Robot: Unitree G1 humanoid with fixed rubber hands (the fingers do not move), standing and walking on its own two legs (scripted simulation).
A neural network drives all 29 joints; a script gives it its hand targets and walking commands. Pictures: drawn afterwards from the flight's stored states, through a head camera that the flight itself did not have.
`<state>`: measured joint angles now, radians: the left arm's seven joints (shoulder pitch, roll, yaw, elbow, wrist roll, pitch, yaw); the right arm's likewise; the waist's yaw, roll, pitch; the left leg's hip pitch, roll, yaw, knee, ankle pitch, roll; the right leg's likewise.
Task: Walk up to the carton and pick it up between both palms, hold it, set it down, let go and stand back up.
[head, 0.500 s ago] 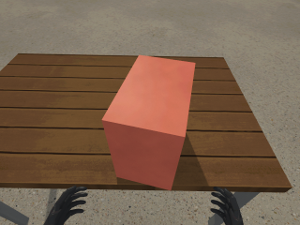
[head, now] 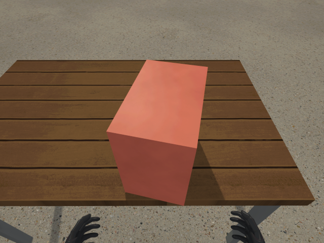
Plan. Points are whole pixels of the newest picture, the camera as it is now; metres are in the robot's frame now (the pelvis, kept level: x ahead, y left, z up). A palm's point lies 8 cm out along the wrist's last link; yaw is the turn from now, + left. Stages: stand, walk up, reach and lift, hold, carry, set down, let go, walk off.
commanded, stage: set down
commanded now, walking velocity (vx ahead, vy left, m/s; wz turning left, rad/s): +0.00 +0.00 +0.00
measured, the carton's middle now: (165, 131) +0.41 +0.01 +0.05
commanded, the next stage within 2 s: let go in 0.20 s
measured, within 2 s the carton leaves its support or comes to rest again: neither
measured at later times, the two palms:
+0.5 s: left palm out of the picture +0.15 +0.21 -0.08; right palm out of the picture +0.15 -0.24 -0.08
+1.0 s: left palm out of the picture +0.06 +0.25 -0.10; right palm out of the picture +0.08 -0.26 -0.12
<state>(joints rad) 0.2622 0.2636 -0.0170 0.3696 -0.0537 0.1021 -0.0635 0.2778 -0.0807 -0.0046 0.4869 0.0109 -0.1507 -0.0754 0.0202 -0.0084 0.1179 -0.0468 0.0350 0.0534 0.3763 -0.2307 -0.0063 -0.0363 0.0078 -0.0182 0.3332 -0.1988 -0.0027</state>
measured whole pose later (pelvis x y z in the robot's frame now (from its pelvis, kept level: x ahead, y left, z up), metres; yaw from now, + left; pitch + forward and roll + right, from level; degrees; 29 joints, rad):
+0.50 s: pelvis -0.01 -0.02 +0.00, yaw +1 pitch -5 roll +0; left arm 0.17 0.20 0.00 0.53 0.00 0.13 0.01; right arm 0.17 -0.16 -0.04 0.71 -0.03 -0.18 0.02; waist 0.00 -0.02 0.10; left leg -0.08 0.04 0.04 0.38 -0.22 -0.03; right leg -0.08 0.02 -0.03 0.38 -0.21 -0.03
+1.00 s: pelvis -0.01 -0.01 -0.01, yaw +2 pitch -2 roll +0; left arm 0.36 0.25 0.04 0.65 0.02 -0.04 0.00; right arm 0.31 -0.23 -0.04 0.79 -0.02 -0.03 0.02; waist 0.01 0.01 0.01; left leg -0.19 0.02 0.02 0.47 -0.25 -0.01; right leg -0.18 -0.01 -0.05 0.47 -0.25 -0.01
